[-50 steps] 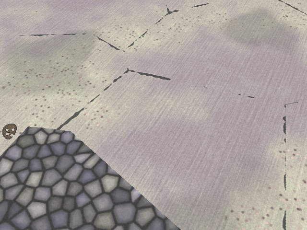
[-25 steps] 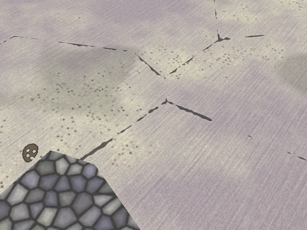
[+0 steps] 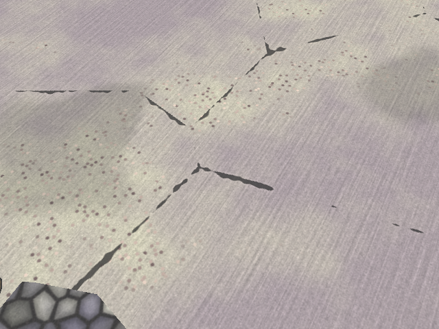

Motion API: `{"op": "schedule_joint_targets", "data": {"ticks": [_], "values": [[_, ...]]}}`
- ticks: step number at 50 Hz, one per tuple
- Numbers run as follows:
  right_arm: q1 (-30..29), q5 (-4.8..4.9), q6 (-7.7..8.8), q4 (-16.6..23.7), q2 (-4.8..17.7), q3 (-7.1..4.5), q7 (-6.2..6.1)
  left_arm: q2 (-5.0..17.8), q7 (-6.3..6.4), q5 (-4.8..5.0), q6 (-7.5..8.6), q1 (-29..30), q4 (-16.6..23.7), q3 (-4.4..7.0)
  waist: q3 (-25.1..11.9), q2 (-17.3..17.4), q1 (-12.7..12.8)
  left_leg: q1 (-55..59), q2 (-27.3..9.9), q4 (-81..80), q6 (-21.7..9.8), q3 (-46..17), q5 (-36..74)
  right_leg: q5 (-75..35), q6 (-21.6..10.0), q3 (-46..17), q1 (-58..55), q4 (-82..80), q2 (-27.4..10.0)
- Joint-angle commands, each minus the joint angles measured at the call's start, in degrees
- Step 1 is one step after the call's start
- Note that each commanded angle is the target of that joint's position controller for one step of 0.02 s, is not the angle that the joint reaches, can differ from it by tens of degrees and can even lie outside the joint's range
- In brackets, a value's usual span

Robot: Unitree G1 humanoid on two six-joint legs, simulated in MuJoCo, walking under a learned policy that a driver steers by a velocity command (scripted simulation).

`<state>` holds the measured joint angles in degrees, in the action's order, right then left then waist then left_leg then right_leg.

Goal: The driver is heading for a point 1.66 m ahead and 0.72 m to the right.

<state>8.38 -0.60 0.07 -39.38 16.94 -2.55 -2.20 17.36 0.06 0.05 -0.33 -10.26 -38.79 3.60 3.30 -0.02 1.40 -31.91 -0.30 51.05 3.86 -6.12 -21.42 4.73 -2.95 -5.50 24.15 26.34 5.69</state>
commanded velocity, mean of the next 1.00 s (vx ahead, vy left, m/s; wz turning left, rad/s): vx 0.02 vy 0.00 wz -0.56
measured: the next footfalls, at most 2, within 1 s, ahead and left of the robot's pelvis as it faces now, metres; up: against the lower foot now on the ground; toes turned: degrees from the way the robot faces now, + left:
left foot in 0.16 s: +0.12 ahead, +0.15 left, +0.00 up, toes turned -11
right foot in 0.58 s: +0.03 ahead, -0.10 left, +0.00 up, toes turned -23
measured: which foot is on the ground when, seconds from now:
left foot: up 0.00-0.14, down 0.16-0.58, up 0.60-1.00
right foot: down 0.00-0.16, up 0.18-0.56, down 0.58-1.00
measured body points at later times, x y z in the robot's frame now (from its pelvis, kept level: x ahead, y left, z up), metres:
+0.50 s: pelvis +0.04 +0.04 +0.01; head +0.07 +0.03 +0.45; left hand +0.28 +0.25 -0.09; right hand +0.09 -0.27 -0.09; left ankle +0.08 +0.16 -0.73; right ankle -0.01 -0.09 -0.70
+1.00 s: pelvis +0.04 +0.02 +0.00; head +0.06 +0.00 +0.45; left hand +0.34 +0.16 -0.08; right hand +0.02 -0.30 -0.09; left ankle +0.12 +0.12 -0.73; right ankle -0.01 -0.08 -0.73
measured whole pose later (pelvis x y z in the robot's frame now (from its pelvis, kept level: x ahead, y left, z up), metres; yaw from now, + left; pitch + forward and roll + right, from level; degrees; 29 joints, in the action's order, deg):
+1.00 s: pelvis +0.04 +0.02 +0.00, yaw -35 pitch +2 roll +1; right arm 7.5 0.1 0.8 -39.8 16.7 -4.4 -0.1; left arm 18.2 1.0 0.9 -2.9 -8.9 -35.4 4.2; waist 1.6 -0.7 0.8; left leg -17.9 1.7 31.7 2.9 -3.5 -14.8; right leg 14.4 -0.9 -11.1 18.0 31.5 5.8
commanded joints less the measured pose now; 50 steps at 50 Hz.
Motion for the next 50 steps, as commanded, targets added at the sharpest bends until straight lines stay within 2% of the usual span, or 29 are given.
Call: {"op": "schedule_joint_targets", "data": {"ticks": [1, 4, 6, 7, 8, 9, 10, 11, 12, 13, 14, 17, 21, 25, 27, 28, 29, 30, 31, 32, 33, 34, 35, 37, 40, 44, 47, 49, 50], "values": [[4.1, 0.22, 0.2, 2.0, 4.7, -1.55, -0.13, 9.9, 1.05, 0.48, -0.41, 2.2, 5.0, 3.09, -12.0, -6.8, -1.4, 7.3, 1.5, -4.6, 0.5, 0.9, 4.2, 3.6, -9.4, -16.2, -5.1, -8.4, -13.1], [2.5, 0.57, 1.06, 2.8, 5.0, -1.85, 0.44, 9.6, 1.12, 0.48, -1.31, 1.7, 5.3, 3.18, -10.4, -8.8, -0.6, 8.8, 2.3, -11.4, -0.2, 0.7, 3.8, 8.1, -8.4, -19.8, -6.2, -7.6, -12.7], [4.2, 0.83, 1.92, 2.3, 5.0, -2.23, 0.9, 9.2, 1.22, 0.85, -1.84, 2.3, 5.6, 3.12, -10.0, -9.3, -2.0, 13.4, 2.7, -20.9, -1.5, 1.5, 7.3, 6.7, -6.9, -21.2, -6.6, -5.2, -11.7], [5.6, 0.77, 2.23, 1.9, 5.7, -2.67, 0.98, 8.4, 1.31, 1.14, -2.04, 1.9, 5.6, 2.9, -9.8, -8.8, -2.8, 18.0, 1.3, -27.2, -2.6, 1.3, 10.9, 7.6, -5.2, -20.7, -5.1, -3.0, -9.9], [7.0, -0.19, 2.21, 2.2, 9.5, -3.63, 0.66, 6.0, 1.24, 0.94, -2.02, 0.1, 5.8, 2.15, -11.1, -3.0, -2.3, 24.1, -8.3, -30.9, -6.1, -6.0, 11.1, 16.1, -2.2, -17.0, -0.3, 4.2, -6.7], [5.4, -2.0, 1.35, 2.0, 14.2, -4.83, 0.45, 4.3, 1.01, 1.15, -1.52, 0.1, 7.8, 1.85, -7.5, 14.7, 0.3, 24.2, -18.9, -34.3, -14.3, -19.6, 17.8, 26.8, 1.3, -3.8, 10.8, 15.6, 2.5], [3.9, -2.83, 1.47, 3.3, 11.5, -4.33, 0.46, 8.8, 0.87, 0.13, -0.7, -0.5, 7.2, 3.12, -8.0, 14.8, -1.0, 22.0, -23.7, -34.7, -19.2, -24.2, 22.6, 30.1, 3.9, -2.2, 12.0, 30.2, -0.4], [1.4, -2.22, 1.54, 4.4, 8.4, -3.41, 0.1, 10.8, 0.68, 0.66, -0.81, -1.9, 5.7, 4.1, -7.9, 9.9, -0.1, 21.3, -21.3, -33.4, -18.2, -19.1, 24.3, 27.0, 4.8, -2.8, 11.6, 36.6, -1.6], [-0.9, -1.21, 1.48, 4.8, 6.9, -3.01, -0.06, 10.2, 0.9, 0.91, -1.53, -3.6, 4.2, 4.26, -6.9, 7.1, 0.8, 21.1, -17.6, -32.2, -15.6, -13.1, 24.6, 24.2, 5.9, -1.9, 11.6, 39.7, -2.1], [-1.8, -0.31, 1.43, 5.0, 6.2, -2.78, -0.21, 9.2, 1.19, 0.75, -2.22, -4.1, 3.7, 4.11, -6.3, 6.6, 0.5, 22.2, -15.7, -31.4, -14.3, -9.8, 25.1, 21.3, 6.9, -1.3, 13.1, 42.6, -2.6], [-1.6, -0.07, 1.22, 4.9, 6.0, -2.54, -0.36, 7.5, 1.12, 0.88, -2.7, -3.8, 3.8, 3.63, -5.6, 6.7, 0.0, 22.3, -14.7, -31.2, -14.3, -6.9, 27.8, 20.0, 7.7, -0.4, 13.5, 43.9, -3.0], [1.2, -0.52, 0.26, 4.0, 6.8, -3.02, -0.69, 5.1, 0.76, 1.49, -2.82, 0.9, 6.3, 2.67, -5.6, 9.0, -2.7, 26.3, -13.7, -31.5, -15.2, -2.2, 29.7, 17.2, 9.1, 3.0, 14.1, 36.8, -4.5], [1.5, -0.13, -0.43, 3.6, 9.6, -4.27, -0.39, 4.0, -0.25, 1.16, -2.73, 3.2, 8.3, 1.92, -7.8, 10.8, -4.1, 27.1, -16.1, -30.9, -16.1, 0.6, 31.3, 18.6, 8.5, 5.7, 6.2, 24.8, -6.8], [0.9, 1.08, -0.31, 2.9, 10.8, -4.93, 0.58, 5.3, -1.01, 1.25, -3.29, 2.0, 8.6, 2.57, -8.0, 11.7, -3.5, 26.4, -17.7, -29.1, -15.4, 2.2, 31.6, 16.8, 6.0, 8.8, -0.6, 14.1, -6.1], [-0.4, 2.27, -0.18, 2.5, 10.5, -4.98, 0.69, 4.9, -1.32, 1.18, -3.4, -1.4, 7.5, 2.99, -8.2, 10.7, -0.9, 24.3, -16.8, -24.8, -12.5, 4.8, 29.6, 8.5, 3.1, 10.5, -7.6, 2.3, -4.7], [2.0, 2.36, 0.08, 1.2, 8.8, -4.61, 0.83, 6.1, -0.93, 0.99, -3.37, -3.5, 6.9, 3.58, -8.6, 7.7, -0.4, 20.3, -14.9, -20.3, -9.0, 7.6, 24.4, 2.0, 1.1, 8.7, -14.3, -3.4, -4.2], [3.4, 0.43, 0.24, 1.5, 5.8, -3.86, 1.07, 11.3, -0.15, 1.05, -3.13, -5.4, 7.3, 5.01, -9.5, -4.7, -1.1, 8.3, -9.7, -7.1, -3.3, 13.5, 8.9, -15.0, -2.7, -5.3, -24.6, -5.5, -13.8], [-0.1, -1.79, 0.42, 5.0, 3.7, -2.74, 0.78, 16.6, 0.08, -0.34, -2.5, -4.9, 8.8, 5.63, -8.6, -18.6, -0.8, -7.8, -1.3, 6.2, 1.1, 12.3, -17.2, -30.6, -14.7, -23.8, -27.0, -4.3, -27.5], [-4.2, -0.76, 0.61, 5.6, 6.7, -3.63, 0.33, 13.8, -0.33, -1.74, -1.18, -6.7, 8.4, 5.03, -12.4, -12.7, 3.5, -7.9, -1.0, 15.4, 1.1, 4.0, -18.5, -25.9, -19.2, -24.1, -24.3, -6.0, -28.3], [-4.3, 0.46, 0.39, 5.2, 7.9, -4.12, 0.25, 12.1, -0.23, -1.58, -0.33, -4.2, 7.8, 4.2, -9.7, -10.0, 1.6, -8.2, -2.1, 17.6, 0.3, 2.5, -13.7, -21.2, -16.1, -18.5, -22.2, -6.2, -24.5], [-3.2, 0.41, 0.2, 4.0, 7.8, -4.41, -0.09, 10.8, 0.22, -0.49, -0.1, -0.9, 7.8, 3.96, -8.2, -7.4, -0.1, -8.3, -2.5, 16.2, 0.0, 2.0, -8.7, -16.8, -12.4, -14.7, -20.6, -5.9, -20.9], [-2.8, -0.04, -0.04, 3.5, 8.2, -4.61, -0.46, 9.4, 0.59, 0.56, -0.28, 1.4, 8.1, 3.36, -7.4, -7.1, -0.9, -8.0, -2.7, 14.5, 0.3, 1.8, -5.4, -16.4, -10.5, -13.3, -19.3, -5.8, -19.3], [-1.9, -0.33, -0.07, 3.2, 7.9, -4.66, -0.42, 9.0, 0.95, 0.72, -0.6, 2.6, 8.3, 3.0, -7.7, -7.2, -1.7, -5.2, -1.7, 14.7, 0.8, 2.3, -2.8, -18.3, -10.1, -12.0, -16.8, -5.7, -17.9], [-0.7, 0.0, 0.16, 2.9, 6.3, -4.24, 0.01, 9.0, 1.4, 0.25, -0.93, 2.3, 8.1, 2.92, -9.2, -7.0, -2.2, -2.8, -0.4, 11.9, 1.2, 2.8, 0.3, -18.1, -10.2, -11.4, -16.5, -5.6, -16.7], [-2.5, 0.31, 0.37, 3.2, 4.8, -3.47, 0.27, 9.8, 1.83, 0.56, -1.14, 1.2, 7.6, 3.27, -9.0, -7.5, -1.0, -0.8, 0.5, 1.7, 1.4, 2.2, 2.1, -12.6, -9.8, -13.2, -17.2, -5.0, -15.8], [-3.5, 0.72, 0.78, 3.8, 5.2, -3.42, 1.06, 11.0, 1.47, 0.5, -1.61, 1.7, 7.7, 3.72, -8.0, -9.2, -0.2, 5.2, 2.1, -7.4, 0.8, 1.5, 0.9, -6.0, -10.0, -18.2, -13.6, -4.6, -15.5], [-2.0, 1.06, 1.27, 3.5, 5.7, -3.54, 1.82, 10.1, 0.99, 0.58, -1.86, 2.5, 7.5, 3.23, -8.7, -9.9, -0.1, 9.6, 2.0, -13.3, -0.1, 2.2, 1.0, -8.4, -9.4, -20.7, -14.0, -2.6, -15.6], [0.4, 0.89, 1.8, 3.0, 4.8, -3.43, 2.35, 8.9, 1.08, 1.09, -2.07, 3.9, 7.3, 2.61, -8.9, -9.2, -2.1, 16.2, 1.8, -24.5, -1.5, 3.2, 8.7, -7.7, -7.2, -20.7, -12.7, -0.3, -13.7], [0.9, 0.28, 2.03, 3.1, 5.3, -3.51, 2.34, 7.6, 1.23, 1.01, -1.95, 2.7, 6.9, 2.14, -8.8, -7.6, -2.3, 21.0, -0.4, -29.5, -2.9, 1.7, 15.6, -2.7, -4.7, -19.9, -10.4, 0.9, -11.8]]}}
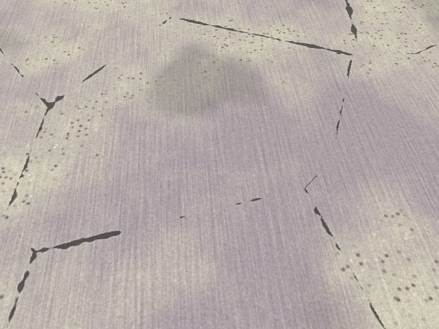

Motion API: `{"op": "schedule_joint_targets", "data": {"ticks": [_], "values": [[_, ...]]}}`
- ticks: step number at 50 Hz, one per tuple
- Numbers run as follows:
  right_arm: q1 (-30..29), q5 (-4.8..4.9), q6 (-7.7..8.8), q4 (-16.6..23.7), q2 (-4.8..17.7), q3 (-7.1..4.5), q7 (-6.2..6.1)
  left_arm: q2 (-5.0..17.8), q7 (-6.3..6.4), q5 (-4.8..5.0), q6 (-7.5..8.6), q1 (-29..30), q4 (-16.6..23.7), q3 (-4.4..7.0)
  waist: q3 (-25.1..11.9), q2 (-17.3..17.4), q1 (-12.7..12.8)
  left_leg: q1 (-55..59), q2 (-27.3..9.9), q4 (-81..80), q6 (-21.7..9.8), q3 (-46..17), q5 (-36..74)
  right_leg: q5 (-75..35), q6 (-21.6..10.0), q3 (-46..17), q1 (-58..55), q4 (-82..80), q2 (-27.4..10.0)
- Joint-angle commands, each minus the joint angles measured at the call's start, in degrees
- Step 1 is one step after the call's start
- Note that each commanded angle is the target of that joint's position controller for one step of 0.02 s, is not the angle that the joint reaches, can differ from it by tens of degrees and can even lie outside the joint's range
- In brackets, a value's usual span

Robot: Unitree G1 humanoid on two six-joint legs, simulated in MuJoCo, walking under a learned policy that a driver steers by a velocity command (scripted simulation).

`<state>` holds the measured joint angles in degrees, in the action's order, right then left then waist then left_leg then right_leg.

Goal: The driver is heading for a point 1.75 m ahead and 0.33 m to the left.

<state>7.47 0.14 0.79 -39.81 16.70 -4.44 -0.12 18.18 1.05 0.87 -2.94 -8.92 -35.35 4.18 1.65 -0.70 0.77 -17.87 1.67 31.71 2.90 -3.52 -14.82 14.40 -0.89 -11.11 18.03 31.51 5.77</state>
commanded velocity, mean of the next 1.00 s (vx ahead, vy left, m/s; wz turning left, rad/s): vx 0.00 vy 0.00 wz -0.09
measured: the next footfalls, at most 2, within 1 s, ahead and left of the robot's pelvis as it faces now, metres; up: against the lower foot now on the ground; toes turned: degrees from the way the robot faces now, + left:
left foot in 0.02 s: +0.05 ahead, +0.12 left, +0.00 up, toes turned -4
right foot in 0.30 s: +0.01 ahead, -0.14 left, +0.00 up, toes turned +1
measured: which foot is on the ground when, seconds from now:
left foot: up 0.00-0.00, down 0.02-1.00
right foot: down 0.00-0.02, up 0.04-0.28, down 0.30-1.00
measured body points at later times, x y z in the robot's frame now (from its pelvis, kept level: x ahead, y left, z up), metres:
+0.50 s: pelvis -0.01 -0.01 +0.00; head +0.00 -0.02 +0.45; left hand +0.13 +0.24 -0.11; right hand +0.11 -0.28 -0.11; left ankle +0.01 +0.13 -0.73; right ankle -0.03 -0.14 -0.73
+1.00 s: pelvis +0.00 -0.02 +0.00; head +0.00 -0.03 +0.45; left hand +0.09 +0.23 -0.13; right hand +0.05 -0.29 -0.14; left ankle +0.01 +0.13 -0.73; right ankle -0.03 -0.14 -0.73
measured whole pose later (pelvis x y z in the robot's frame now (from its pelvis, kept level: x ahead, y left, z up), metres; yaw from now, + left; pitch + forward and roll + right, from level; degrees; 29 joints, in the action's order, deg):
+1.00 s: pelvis +0.00 -0.02 +0.00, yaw -2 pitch -2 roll +0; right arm 12.0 -0.1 -0.4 -55.6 14.1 -2.4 -2.5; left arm 12.8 1.2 -0.3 0.3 -13.6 -50.9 1.7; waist 2.4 0.2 -0.9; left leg -11.8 -2.1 28.3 3.0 -2.5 -14.6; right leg 17.7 -0.5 -3.2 9.0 28.7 1.6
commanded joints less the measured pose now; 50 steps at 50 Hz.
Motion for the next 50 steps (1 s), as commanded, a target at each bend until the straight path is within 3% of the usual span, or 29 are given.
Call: {"op": "schedule_joint_targets", "data": {"ticks": [1, 2, 3, 4, 6, 8, 10, 12, 14, 15, 16, 17, 18, 19, 23, 34, 50], "values": [[2.2, -1.68, 1.34, 4.4, 8.7, -1.98, -0.04, 4.1, 0.26, -1.01, 0.99, -1.2, 3.3, 0.65, -8.7, 1.5, -0.1, 12.3, -11.8, -12.0, -5.1, -9.6, 17.7, -1.1, -3.2, -9.2, -0.1, 2.9, -7.6], [-0.2, -2.75, 0.98, 4.1, 10.9, -2.09, -0.07, 4.0, 0.28, -0.79, 1.47, -3.4, 3.6, 0.79, -5.7, 13.2, 3.2, 10.2, -19.4, -12.7, -13.7, -18.9, 25.8, 14.6, 0.2, -0.1, 6.2, 8.7, 0.1], [-0.5, -2.6, 1.28, 4.6, 7.8, -1.42, -0.11, 7.5, 0.63, -1.43, 1.77, -1.7, 3.3, 1.72, -5.8, 13.7, 0.6, 7.3, -23.2, -14.3, -19.4, -23.3, 23.4, 21.6, 3.0, 1.2, 6.4, 18.0, -2.2], [-0.8, -2.05, 1.43, 4.6, 7.0, -1.07, -0.25, 9.9, 0.73, -0.72, 1.66, -0.8, 2.8, 2.79, -4.7, 11.2, -0.1, 7.3, -21.5, -14.3, -19.4, -21.3, 20.8, 20.7, 4.1, 1.1, 7.9, 24.9, -2.6], [-2.3, -0.56, 1.45, 4.2, 7.0, -0.94, -0.53, 8.0, 1.02, -0.62, 0.75, -1.7, 1.1, 2.88, -3.4, 8.4, 0.2, 8.1, -17.6, -13.2, -16.0, -15.8, 17.6, 16.9, 5.7, 0.5, 9.9, 29.4, -3.0], [-2.8, -0.35, 1.07, 3.6, 5.5, -0.29, -0.59, 4.3, 0.75, -0.48, 0.37, -2.3, 0.3, 1.74, -3.3, 8.1, 0.6, 7.9, -14.2, -12.3, -14.5, -10.5, 20.5, 14.4, 6.6, 2.6, 7.5, 24.8, -3.6], [-2.7, -0.48, 0.36, 3.2, 5.1, -0.2, -0.51, 1.3, 0.38, -0.56, 0.64, -0.9, 0.4, 0.5, -4.5, 10.4, -0.4, 9.0, -11.8, -11.0, -13.6, -7.1, 22.5, 13.1, 6.9, 6.8, 3.1, 14.3, -5.3], [-0.3, -0.39, -0.33, 2.4, 6.0, -0.4, -0.46, 1.3, 0.15, -0.17, 0.89, 0.0, 0.2, 0.37, -5.8, 11.7, -2.0, 10.8, -12.1, -9.7, -14.1, -7.7, 23.7, 10.1, 6.7, 8.7, -0.7, 5.0, -5.2], [0.1, 0.38, -0.58, 1.8, 5.7, -0.01, -0.32, 1.7, -0.08, -0.29, 1.02, -2.9, -1.6, 0.56, -5.7, 10.5, -0.3, 9.4, -11.3, -8.3, -12.5, -7.3, 22.2, -2.7, 5.1, 10.3, -7.6, -10.2, -4.5], [2.3, 0.36, -0.09, 1.1, 5.2, 0.25, -0.18, 3.1, -0.05, -0.92, 1.06, -2.8, -1.6, 0.66, -5.9, 8.8, -0.8, 7.1, -10.8, -8.5, -10.1, -7.4, 19.4, -8.3, 3.6, 7.9, -12.0, -12.6, -5.9], [3.2, -0.71, 0.71, 1.0, 4.5, 0.7, 0.19, 6.2, 0.34, -1.44, 1.04, -3.2, -0.9, 1.08, -7.2, 3.8, -1.7, 3.8, -9.1, -6.5, -6.8, -5.3, 14.6, -18.6, 1.7, 3.0, -16.4, -10.4, -10.9], [4.9, -1.39, 1.43, 0.9, 2.8, 1.1, 0.53, 8.0, 0.34, -1.64, 0.96, -2.1, -2.1, 1.52, -7.3, -5.3, -4.8, 4.4, -4.6, -7.3, -3.7, -0.3, 6.4, -14.8, -1.6, 2.1, -12.9, -6.8, -11.9], [1.8, -1.91, 1.49, 0.7, 3.6, 1.29, 0.47, 4.3, -0.22, -1.69, 1.2, -1.0, -1.6, 0.84, -6.2, -5.3, -2.4, 7.8, -3.7, -6.3, -1.5, 1.2, 3.9, -6.1, -3.0, 1.6, -7.9, -8.0, -11.3], [0.0, -1.58, 1.35, 0.5, 4.7, 0.92, 0.4, 2.5, -0.44, -2.15, 1.47, -0.9, -1.7, 0.16, -4.1, -3.1, -1.6, 7.3, -3.6, -5.6, -1.3, 1.2, 3.7, -2.3, -2.3, 1.9, -5.9, -9.2, -10.5], [0.7, -0.96, 0.43, -0.6, 3.7, 1.07, -0.5, 2.6, -0.07, -1.85, 2.91, -2.5, -3.3, -0.23, -1.0, -3.6, -1.7, 7.1, -3.9, -5.2, -1.7, 0.8, 6.8, -3.8, -0.4, 2.7, -3.6, -8.9, -9.4], [3.1, -0.55, 0.06, -6.2, 3.9, 0.79, -1.55, 1.3, 0.2, -1.51, 3.56, -3.9, -6.3, -0.91, -0.9, -0.2, -1.4, 7.9, -4.2, -5.5, -0.4, 0.7, 9.1, -6.5, -0.7, 3.6, -4.8, -8.3, -8.2], [5.1, -0.23, -0.73, -14.4, 3.8, 0.83, -2.71, 0.7, 0.42, -1.12, 3.8, -5.8, -14.1, -1.21, -0.1, 0.2, -1.6, 8.7, -3.9, -6.4, -0.6, 1.1, 10.1, -8.6, -0.3, 5.8, -5.6, -8.7, -6.7]]}}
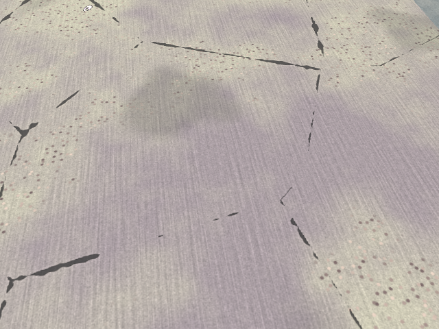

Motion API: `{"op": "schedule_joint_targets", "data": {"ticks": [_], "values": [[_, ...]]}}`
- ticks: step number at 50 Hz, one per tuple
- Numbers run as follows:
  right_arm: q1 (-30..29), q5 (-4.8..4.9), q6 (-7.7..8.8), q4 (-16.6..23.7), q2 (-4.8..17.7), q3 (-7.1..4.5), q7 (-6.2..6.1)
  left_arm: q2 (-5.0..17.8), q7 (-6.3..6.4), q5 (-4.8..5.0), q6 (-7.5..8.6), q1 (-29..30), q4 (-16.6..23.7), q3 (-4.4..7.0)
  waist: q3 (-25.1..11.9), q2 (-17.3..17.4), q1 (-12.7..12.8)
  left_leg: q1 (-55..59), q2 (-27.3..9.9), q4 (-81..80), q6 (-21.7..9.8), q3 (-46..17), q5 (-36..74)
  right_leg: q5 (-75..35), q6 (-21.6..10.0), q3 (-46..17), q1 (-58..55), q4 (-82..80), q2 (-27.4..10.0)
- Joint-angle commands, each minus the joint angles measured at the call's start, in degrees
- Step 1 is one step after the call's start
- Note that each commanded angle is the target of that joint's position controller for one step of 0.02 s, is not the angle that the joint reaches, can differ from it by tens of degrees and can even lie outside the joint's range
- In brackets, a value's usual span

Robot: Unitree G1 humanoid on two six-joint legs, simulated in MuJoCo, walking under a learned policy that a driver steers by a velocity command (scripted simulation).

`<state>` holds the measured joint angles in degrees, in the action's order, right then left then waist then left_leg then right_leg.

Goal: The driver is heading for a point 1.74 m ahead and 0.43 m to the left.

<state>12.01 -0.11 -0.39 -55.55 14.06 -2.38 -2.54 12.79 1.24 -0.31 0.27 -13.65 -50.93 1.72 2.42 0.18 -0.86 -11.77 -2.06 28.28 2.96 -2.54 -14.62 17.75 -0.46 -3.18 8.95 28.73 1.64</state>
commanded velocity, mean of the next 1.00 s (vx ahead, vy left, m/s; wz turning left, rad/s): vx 0.26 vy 0.00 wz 0.00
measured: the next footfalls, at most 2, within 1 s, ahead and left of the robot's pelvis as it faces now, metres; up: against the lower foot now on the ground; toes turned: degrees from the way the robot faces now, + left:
right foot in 0.82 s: +0.43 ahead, -0.09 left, +0.00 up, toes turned -1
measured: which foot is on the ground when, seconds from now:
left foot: down 0.00-0.82, up 0.84-1.00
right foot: down 0.00-0.36, up 0.38-0.80, down 0.82-1.00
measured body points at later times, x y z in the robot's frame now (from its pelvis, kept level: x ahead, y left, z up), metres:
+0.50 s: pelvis +0.08 +0.05 +0.01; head +0.08 +0.07 +0.46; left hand +0.16 +0.31 -0.13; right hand +0.04 -0.21 -0.13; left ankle +0.02 +0.13 -0.74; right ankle +0.04 -0.10 -0.66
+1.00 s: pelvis +0.31 +0.00 +0.00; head +0.35 -0.01 +0.45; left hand +0.43 +0.25 -0.13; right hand +0.36 -0.27 -0.14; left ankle +0.25 +0.13 -0.67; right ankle +0.39 -0.09 -0.74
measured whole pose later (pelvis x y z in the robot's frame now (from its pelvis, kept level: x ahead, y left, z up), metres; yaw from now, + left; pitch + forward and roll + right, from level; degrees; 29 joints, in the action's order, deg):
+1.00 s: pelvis +0.31 +0.00 +0.00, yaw +1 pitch +0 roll -1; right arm 14.7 0.4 3.0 -55.1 14.8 -2.2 -1.9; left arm 13.7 -1.9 -1.1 4.9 -6.4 -53.8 1.8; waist 4.3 2.1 -0.3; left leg -24.7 -2.7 62.5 2.0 -2.5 -26.3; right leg 5.1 -3.6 3.9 18.7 23.2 3.0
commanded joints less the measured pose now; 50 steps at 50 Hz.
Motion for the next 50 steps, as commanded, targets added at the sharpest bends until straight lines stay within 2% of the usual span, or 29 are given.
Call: {"op": "schedule_joint_targets", "data": {"ticks": [1, 6, 8, 9, 11, 12, 13, 15, 17, 18, 19, 20, 21, 23, 25, 27, 30, 33, 36, 38, 40, 41, 42, 43, 44, 45, 46, 47, 50], "values": [[0.6, 0.04, 0.42, 0.9, 6.3, -1.21, -0.33, 6.1, 0.27, 0.07, 0.6, -1.2, 1.0, 1.21, -0.8, -0.6, 0.1, 2.6, -0.1, -3.0, -0.7, 0.2, 9.8, -11.9, -0.7, -2.1, 3.5, -6.0, -2.5], [1.1, 0.08, 0.3, -1.2, 5.9, -1.05, -0.46, 6.0, 0.45, 0.14, 0.57, -1.8, -1.3, 0.99, -0.4, -0.5, 0.1, 2.5, 0.1, -3.4, -0.9, 0.4, 9.5, -11.3, -0.5, -1.7, 3.7, -6.3, -2.3], [2.1, 0.44, 0.14, -2.4, 5.0, -0.87, -0.56, 6.6, 0.76, 0.53, 0.21, -3.2, -2.5, 1.23, -0.7, -2.0, 0.5, 1.1, 2.8, -0.9, -1.3, 3.4, -3.9, 5.8, -1.8, -2.0, 3.9, -7.9, -1.7], [1.5, 0.73, 0.25, -2.2, 4.9, -0.89, -0.57, 8.2, 0.9, 0.85, 0.05, -3.4, -2.5, 1.69, 1.3, -3.9, 1.0, -2.1, 4.3, 2.1, -1.8, 5.0, -11.8, 17.8, -3.6, -4.6, 5.5, -9.7, -3.0], [-1.4, 0.98, 1.61, -0.5, 3.7, -0.56, -0.14, 11.0, 0.85, 1.34, 0.62, -6.1, -2.8, 2.48, 5.6, -9.8, 2.7, -10.1, 4.7, 10.7, -2.7, 6.3, -14.1, 32.3, -8.5, -16.4, 6.9, -16.6, -10.9], [-1.6, 1.39, 2.67, 0.0, 3.3, -0.43, 0.43, 12.3, 0.83, 1.62, 1.18, -6.0, -2.8, 2.92, 7.3, -12.2, 2.6, -12.6, 3.0, 15.8, -3.7, 4.7, -12.0, 33.5, -11.2, -22.5, 7.6, -19.5, -15.5], [-1.9, 1.76, 3.7, 0.3, 3.4, -0.46, 1.03, 12.0, 0.76, 1.74, 1.78, -5.4, -2.6, 2.94, 8.8, -11.9, 2.3, -14.2, 1.2, 17.7, -5.0, 2.9, -12.3, 31.0, -12.7, -25.4, 8.2, -20.5, -17.6], [0.3, 2.24, 5.29, -0.1, 3.2, -0.44, 2.13, 10.9, 0.46, 2.22, 2.32, -1.8, -1.6, 2.66, 8.7, -10.0, -0.3, -10.6, -0.2, 9.4, -7.2, 2.9, -13.1, 23.1, -10.9, -21.0, 7.9, -18.1, -16.5], [10.5, 1.5, 5.86, -5.1, 3.8, -1.35, 2.57, 9.4, 0.21, 2.33, 2.11, 2.3, -0.2, 2.22, 4.5, -5.3, -4.7, 8.8, 3.1, -1.8, -6.7, 5.0, -0.6, 12.8, -6.7, -10.2, 15.4, -9.5, -9.0], [17.1, 1.04, 5.88, -6.8, 6.4, -2.19, 2.51, 6.0, -0.01, 1.57, 2.52, 3.1, 0.5, 1.15, 1.2, 3.8, -6.6, 16.4, -4.2, -7.2, -8.2, -6.5, -4.7, 6.2, -3.5, -2.6, 20.4, 5.7, -3.9], [23.6, 1.2, 6.17, -7.5, 14.5, -3.86, 3.11, 3.6, 0.27, 1.6, 3.48, 3.4, 3.2, 0.69, -1.6, 19.4, -7.5, 22.2, -17.3, -17.8, -16.6, -32.0, -14.3, 11.5, -0.6, 3.6, 30.5, 22.5, 2.8], [20.2, 0.07, 6.87, -6.7, 11.0, -2.46, 3.36, 6.4, 0.27, 3.02, 4.36, 3.7, 3.3, 1.43, 1.2, 13.5, -5.3, 18.5, -21.3, -20.6, -19.9, -40.5, -20.8, 15.3, -1.3, -2.1, 35.1, 33.8, 0.2], [15.1, 0.36, 7.35, -4.9, 7.5, -1.49, 3.24, 7.2, -0.25, 3.72, 5.08, 3.1, 2.9, 1.61, 5.4, 8.3, -3.2, 16.6, -19.7, -20.3, -18.4, -34.4, -20.6, 9.8, -2.8, -3.5, 38.5, 37.8, -3.1], [11.2, 0.69, 7.41, -3.1, 6.1, -0.81, 3.47, 7.5, -0.81, 2.56, 5.9, 2.7, 1.5, 2.06, 5.4, 4.9, -1.7, 16.8, -14.8, -20.5, -14.2, -22.2, -9.5, -0.3, -3.9, -1.5, 39.0, 35.3, -6.5], [13.4, 0.2, 6.75, -3.5, 4.1, 0.04, 3.32, 6.9, -1.62, 1.66, 5.93, 4.5, 1.9, 2.38, 3.7, 5.6, -2.1, 16.4, -11.7, -21.0, -12.3, -13.9, 3.1, -5.8, -3.1, 0.5, 35.6, 30.9, -7.8], [15.8, 0.04, 6.12, -4.0, 4.4, 0.23, 2.74, 5.1, -2.19, 1.46, 5.47, 6.6, 2.5, 2.07, 2.9, 5.1, -2.4, 16.9, -10.3, -20.8, -12.8, -8.9, 13.5, -8.4, -1.5, 2.8, 35.5, 26.8, -7.3], [15.8, -0.04, 5.42, -3.2, 6.4, 0.1, 1.71, 3.0, -2.43, 1.53, 5.18, 14.2, 5.4, 1.01, 4.4, 4.3, -3.6, 12.0, -8.8, -22.4, -12.7, -4.4, 16.1, -14.2, 0.5, 4.7, 32.1, 14.7, -5.9], [17.7, 0.31, 5.39, -3.5, 7.7, -0.23, 1.33, 3.3, -2.99, 1.9, 5.17, 19.4, 7.3, 0.57, 6.1, 5.3, -4.5, 9.0, -9.2, -24.3, -13.1, -2.7, 14.7, -19.3, 0.6, 6.1, 26.8, 6.6, -4.3], [17.8, 0.96, 5.1, -4.1, 7.6, -0.57, 1.19, 4.6, -3.7, 1.98, 5.48, 21.8, 8.8, 0.64, 7.4, 5.1, -3.2, 12.6, -11.1, -22.3, -12.2, -1.5, 20.9, -19.8, -1.4, 4.8, 25.6, 1.9, -3.9], [16.6, 0.47, 4.41, -3.7, 8.6, -1.0, 1.08, 6.7, -3.95, 1.45, 5.93, 18.3, 8.3, 1.54, 3.3, 6.3, -0.1, 15.6, -11.2, -15.2, -10.2, -0.3, 38.7, -18.8, -3.2, 5.4, 18.7, 0.7, -1.6], [14.4, 0.04, 3.51, -2.6, 8.8, -1.03, 1.1, 10.4, -3.47, 1.11, 6.04, 3.2, 3.4, 3.55, -6.8, 6.9, 7.5, 13.9, -7.7, 1.9, -7.0, 2.0, 52.5, -23.7, -5.8, 6.9, 0.1, -0.7, 1.1], [14.9, -0.73, 3.55, -1.2, 7.5, -0.42, 1.21, 13.4, -2.8, 0.04, 5.77, -5.0, 1.3, 4.2, -13.9, 2.8, 9.8, 2.1, -4.9, 16.3, -4.7, 2.4, 37.3, -38.2, -8.8, -1.0, -17.2, 3.0, -7.3], [25.1, -1.07, 4.16, -2.0, -0.8, 1.95, 1.92, 17.4, -2.75, -1.01, 5.11, -8.2, 0.1, 4.48, -25.5, -14.4, 4.7, -16.3, 6.1, 41.2, -0.9, 2.7, -14.9, -51.4, -21.0, -24.9, -36.7, 2.4, -25.6], [25.2, 0.62, 5.11, -4.2, 3.0, 0.89, 2.17, 12.9, -3.0, -0.19, 4.6, -8.5, -0.1, 3.54, -30.0, -10.2, 6.5, -17.0, 7.0, 50.6, -0.9, -7.4, -23.6, -47.5, -22.3, -31.9, -32.6, -3.2, -25.5], [18.6, 2.13, 5.52, -1.8, 6.0, -0.06, 2.21, 10.9, -2.94, 0.7, 4.53, -1.1, 0.9, 2.75, -19.1, -8.5, 4.9, -21.0, 3.4, 51.4, -1.5, -5.8, -20.9, -44.3, -19.4, -22.1, -22.6, -5.2, -22.9], [13.7, 1.99, 5.46, -0.4, 6.2, -0.11, 1.65, 8.4, -2.8, 0.78, 4.66, 4.5, 1.8, 1.96, -12.5, -3.7, 3.3, -20.9, 0.4, 48.1, -1.5, -3.1, -16.6, -43.3, -16.8, -15.7, -13.4, -7.3, -20.1], [9.5, 0.88, 4.83, 0.4, 6.9, -0.79, 0.8, 6.2, -2.93, 0.32, 4.88, 7.3, 1.7, 1.04, -7.6, 0.1, 2.0, -18.4, -1.2, 44.6, -1.7, -1.4, -13.6, -44.1, -14.4, -10.8, -4.2, -10.6, -16.9], [12.9, 0.63, 3.97, 0.1, 4.5, -0.61, 0.5, 6.1, -2.93, -0.68, 5.42, 8.8, 1.2, 0.91, -7.9, -3.7, -0.8, -12.8, -3.1, 41.6, -1.3, -2.8, -11.2, -45.8, -15.4, -8.0, 1.1, -11.4, -17.0], [13.7, 0.39, 2.22, 0.1, 1.4, -0.06, -0.1, 5.9, -3.06, -1.64, 5.76, 10.7, -0.7, 0.61, -6.7, -4.5, -3.4, -4.8, -3.0, 26.9, -0.4, -0.8, -10.3, -46.4, -14.6, -1.5, 10.3, -13.3, -13.2]]}}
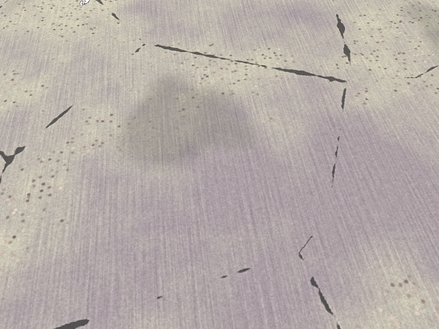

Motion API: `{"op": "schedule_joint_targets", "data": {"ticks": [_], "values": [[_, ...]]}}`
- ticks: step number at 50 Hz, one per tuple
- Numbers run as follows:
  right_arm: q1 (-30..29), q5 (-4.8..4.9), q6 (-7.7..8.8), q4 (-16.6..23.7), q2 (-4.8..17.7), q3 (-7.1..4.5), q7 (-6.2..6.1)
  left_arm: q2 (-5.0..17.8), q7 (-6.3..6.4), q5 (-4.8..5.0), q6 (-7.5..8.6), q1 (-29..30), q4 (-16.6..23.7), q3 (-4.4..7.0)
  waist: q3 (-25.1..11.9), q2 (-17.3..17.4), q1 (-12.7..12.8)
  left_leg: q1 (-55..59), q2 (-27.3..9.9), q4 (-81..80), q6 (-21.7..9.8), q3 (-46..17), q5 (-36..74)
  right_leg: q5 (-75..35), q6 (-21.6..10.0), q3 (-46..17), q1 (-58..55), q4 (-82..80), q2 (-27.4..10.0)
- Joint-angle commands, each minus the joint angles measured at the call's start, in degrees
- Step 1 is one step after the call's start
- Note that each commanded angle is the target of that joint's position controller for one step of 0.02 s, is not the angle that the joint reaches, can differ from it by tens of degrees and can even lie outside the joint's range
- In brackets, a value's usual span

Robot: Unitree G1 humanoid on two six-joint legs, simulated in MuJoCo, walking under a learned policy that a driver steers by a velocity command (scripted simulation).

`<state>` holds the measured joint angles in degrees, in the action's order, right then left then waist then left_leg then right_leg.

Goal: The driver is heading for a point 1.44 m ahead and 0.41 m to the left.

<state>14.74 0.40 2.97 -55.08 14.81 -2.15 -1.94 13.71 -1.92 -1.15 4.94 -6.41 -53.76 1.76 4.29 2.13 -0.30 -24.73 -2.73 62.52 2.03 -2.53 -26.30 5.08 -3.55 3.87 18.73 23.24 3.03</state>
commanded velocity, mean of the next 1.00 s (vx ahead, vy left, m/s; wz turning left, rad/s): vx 0.04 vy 0.00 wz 0.00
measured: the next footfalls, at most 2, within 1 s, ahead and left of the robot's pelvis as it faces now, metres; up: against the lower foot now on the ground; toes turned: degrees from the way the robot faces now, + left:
left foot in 0.18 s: +0.13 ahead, +0.14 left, +0.00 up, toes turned +0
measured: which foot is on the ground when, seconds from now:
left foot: up 0.00-0.16, down 0.18-1.00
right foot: down 0.00-1.00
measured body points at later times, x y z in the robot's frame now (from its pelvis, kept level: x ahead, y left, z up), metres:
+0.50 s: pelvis +0.09 +0.02 +0.00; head +0.10 +0.03 +0.45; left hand +0.15 +0.28 -0.14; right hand +0.15 -0.23 -0.14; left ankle +0.09 +0.14 -0.74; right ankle +0.08 -0.09 -0.74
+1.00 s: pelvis +0.10 +0.03 +0.00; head +0.10 +0.03 +0.45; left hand +0.13 +0.28 -0.15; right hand +0.13 -0.23 -0.15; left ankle +0.09 +0.14 -0.73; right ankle +0.08 -0.09 -0.73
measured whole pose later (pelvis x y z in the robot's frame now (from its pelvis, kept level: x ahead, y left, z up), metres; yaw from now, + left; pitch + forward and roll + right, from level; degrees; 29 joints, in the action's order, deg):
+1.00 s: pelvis +0.10 +0.03 +0.00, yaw -1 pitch -2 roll +0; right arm 11.9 0.3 -0.1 -62.4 12.0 -2.3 -2.4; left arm 12.3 2.3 0.4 -0.3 -11.9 -64.2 1.3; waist 1.6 0.0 0.2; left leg -11.4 0.0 29.3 -0.7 0.4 -17.8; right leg 17.6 -0.7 1.3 10.3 28.9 0.0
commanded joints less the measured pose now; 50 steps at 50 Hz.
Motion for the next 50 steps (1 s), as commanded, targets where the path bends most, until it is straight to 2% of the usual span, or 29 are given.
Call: {"op": "schedule_joint_targets", "data": {"ticks": [1, 3, 5, 7, 8, 9, 10, 11, 12, 13, 16, 20, 26, 33, 46, 47, 48, 50], "values": [[8.9, -0.34, -1.45, 0.5, 0.9, -0.17, -0.97, 5.8, 0.36, -0.81, 1.02, 3.6, 2.0, 0.66, -9.0, -7.0, -3.6, 8.9, -2.2, -12.6, 0.8, -0.3, 2.7, -34.1, -11.6, -8.3, 0.8, -7.8, -14.7], [6.3, -0.67, -2.48, 1.2, 2.1, -0.33, -0.99, 7.9, 1.09, -0.3, 0.23, 2.6, 1.2, 1.13, -11.6, -6.9, -2.7, 12.4, -1.9, -19.4, 0.7, 0.1, 9.5, -23.8, -11.1, -8.9, 0.5, -8.7, -15.0], [4.2, -0.62, -3.66, 1.4, 3.3, -0.76, -0.83, 8.6, 1.58, 0.34, -0.83, 2.5, 0.7, 1.14, -10.4, -6.7, -2.4, 15.6, -1.2, -24.0, 0.0, 0.7, 14.9, -2.9, -9.7, -10.0, 3.1, -10.8, -14.4], [2.1, -1.36, -4.07, 1.7, 3.6, -1.09, -0.75, 7.2, 1.81, 0.93, -1.57, 2.7, 0.2, 0.51, -6.4, -6.2, -2.7, 18.8, -0.2, -30.2, -1.4, 1.8, 17.4, 16.4, -6.5, -10.6, 7.2, -11.4, -12.0], [1.1, -1.85, -4.05, 2.1, 3.9, -1.17, -0.8, 5.7, 1.86, 0.93, -1.73, 1.6, -0.5, -0.09, -4.3, -5.7, -2.8, 19.5, -0.8, -33.6, -2.2, 0.9, 17.5, 21.5, -4.4, -10.8, 8.1, -10.8, -10.8], [0.3, -2.0, -3.81, 2.8, 5.1, -1.21, -1.0, 4.6, 1.85, 0.67, -1.84, -0.8, -1.4, -0.57, -2.6, -3.6, -2.1, 19.7, -3.6, -38.5, -3.3, -2.0, 19.9, 24.1, -1.9, -10.4, 8.2, -9.1, -9.0], [-1.7, -1.3, -3.56, 3.1, 9.4, -2.01, -1.27, 5.3, 1.98, 0.46, -1.91, -5.1, -1.9, -0.15, -1.0, 2.2, 1.9, 16.6, -5.4, -38.8, -5.0, -3.8, 18.5, 22.0, 0.1, -7.5, 7.5, -7.1, -5.1], [-2.2, -0.91, -3.13, 1.9, 8.4, -2.09, -0.89, 4.8, 2.5, 0.41, -2.47, -5.3, -2.2, -0.27, -1.4, 6.3, 2.0, 9.7, -4.0, -41.0, -5.5, -3.6, 8.6, 16.8, 1.4, -4.1, 0.5, -4.8, -3.3], [-2.8, -1.07, -2.59, 1.7, 5.3, -1.45, -0.55, 5.5, 2.94, 0.39, -2.96, -4.5, -2.3, -0.13, -0.9, 5.5, 1.6, 7.0, -2.8, -42.5, -4.6, -3.1, 5.6, 13.6, 2.0, -3.8, -2.9, -3.2, -3.3], [-3.8, -1.33, -2.1, 1.5, 4.3, -1.12, -0.32, 5.5, 3.27, 0.56, -3.31, -4.6, -2.5, -0.11, -1.5, 5.0, 1.8, 6.9, -2.4, -42.6, -3.5, -2.6, 7.8, 11.3, 1.6, -3.9, -4.4, -2.3, -3.6], [-3.4, -0.75, -0.98, 0.5, 4.4, -1.12, -0.04, 5.7, 3.44, 0.46, -3.51, -5.6, -3.6, -0.1, -4.5, 2.4, 1.4, 11.5, -1.7, -40.0, -3.0, -1.5, 19.9, 4.8, 0.9, -4.4, -6.0, -1.4, -4.4], [-2.6, -0.44, -1.04, -0.7, 4.8, -1.18, -0.13, 5.6, 3.31, 1.04, -3.53, -4.5, -4.3, -0.05, -6.5, -0.1, 0.6, 14.7, -1.2, -37.9, -3.7, -0.8, 28.0, -1.5, 1.2, -4.3, -7.5, -0.2, -4.7], [-2.7, -0.34, -1.56, -2.1, 4.6, -1.14, -0.09, 5.6, 3.64, 1.22, -4.44, -4.9, -5.9, 0.1, -6.2, -1.9, 0.5, 15.2, -0.7, -37.6, -4.1, -0.1, 30.7, -4.9, 1.6, -4.3, -9.5, 0.7, -4.9], [-2.8, -0.39, -2.09, -3.4, 3.9, -1.11, -0.15, 5.8, 4.01, 1.24, -4.94, -5.0, -7.1, 0.27, -5.0, -1.9, 0.6, 15.2, -0.1, -38.2, -4.0, 0.5, 29.5, -4.6, 1.9, -4.4, -9.8, 0.6, -5.1], [-2.6, -0.49, -2.64, -5.4, 3.1, -0.99, -0.53, 4.8, 4.25, 1.1, -4.88, -5.7, -8.8, 0.31, -2.8, -1.7, 0.5, 14.4, 0.7, -39.5, -3.5, 1.2, 22.8, 0.3, 2.1, -4.4, -8.3, -0.7, -5.1], [-1.5, -0.5, -2.71, -6.1, 2.5, -0.85, -0.57, 4.1, 4.27, 1.1, -4.91, -7.0, -9.5, 0.19, -4.1, -1.8, 0.5, 14.9, 1.4, -39.7, -3.6, 1.9, 16.9, 6.2, 2.0, -3.8, -8.8, -1.0, -4.5], [-1.1, -0.15, -2.86, -6.4, 2.7, -1.03, -0.66, 4.5, 4.35, 1.47, -5.03, -7.5, -9.8, 0.44, -3.1, -2.0, 0.5, 13.6, 2.5, -38.8, -4.1, 2.8, 7.2, 15.7, 1.3, -3.4, -7.7, -0.6, -3.7], [-1.6, 0.29, -2.61, -5.8, 3.5, -1.39, -0.88, 5.9, 4.58, 2.04, -4.82, -7.6, -9.2, 1.06, 1.8, -3.0, 0.7, 7.3, 2.9, -37.3, -5.6, 2.4, -10.6, 34.2, -1.0, -5.9, -2.8, -1.3, -4.8]]}}
Velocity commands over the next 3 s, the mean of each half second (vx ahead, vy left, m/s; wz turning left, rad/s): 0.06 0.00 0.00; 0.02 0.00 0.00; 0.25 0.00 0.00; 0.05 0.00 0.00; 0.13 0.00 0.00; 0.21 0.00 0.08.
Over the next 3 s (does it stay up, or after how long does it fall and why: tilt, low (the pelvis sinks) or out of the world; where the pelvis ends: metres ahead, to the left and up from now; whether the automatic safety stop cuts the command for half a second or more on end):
stays up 0.56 0.03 -0.01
